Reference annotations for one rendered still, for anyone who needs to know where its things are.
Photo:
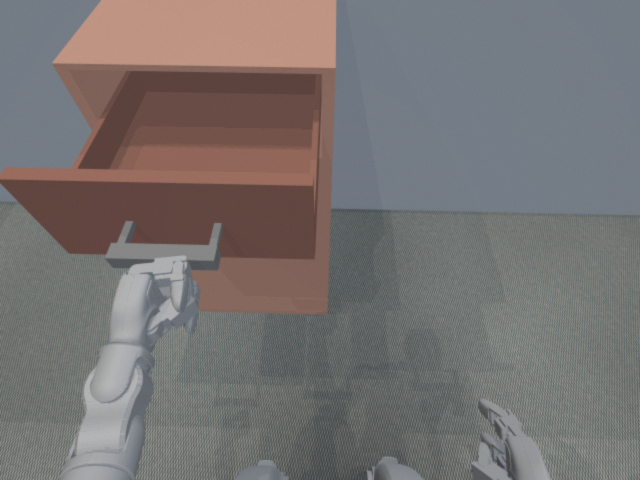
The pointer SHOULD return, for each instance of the left robot forearm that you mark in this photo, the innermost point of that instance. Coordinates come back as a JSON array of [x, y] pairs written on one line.
[[115, 396]]

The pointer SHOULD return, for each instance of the right robot hand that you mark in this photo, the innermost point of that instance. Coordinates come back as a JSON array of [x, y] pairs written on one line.
[[518, 459]]

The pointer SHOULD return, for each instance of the robot right shin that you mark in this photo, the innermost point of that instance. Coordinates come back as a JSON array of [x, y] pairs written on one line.
[[388, 460]]

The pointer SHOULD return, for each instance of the cabinet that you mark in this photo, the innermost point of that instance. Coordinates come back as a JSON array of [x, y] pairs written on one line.
[[233, 36]]

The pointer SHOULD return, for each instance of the drawer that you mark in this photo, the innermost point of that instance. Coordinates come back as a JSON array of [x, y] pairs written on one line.
[[176, 152]]

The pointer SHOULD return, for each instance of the handle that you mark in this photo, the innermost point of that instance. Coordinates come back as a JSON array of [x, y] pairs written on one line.
[[124, 254]]

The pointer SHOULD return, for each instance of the left robot hand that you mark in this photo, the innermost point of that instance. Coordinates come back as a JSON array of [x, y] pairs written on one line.
[[138, 298]]

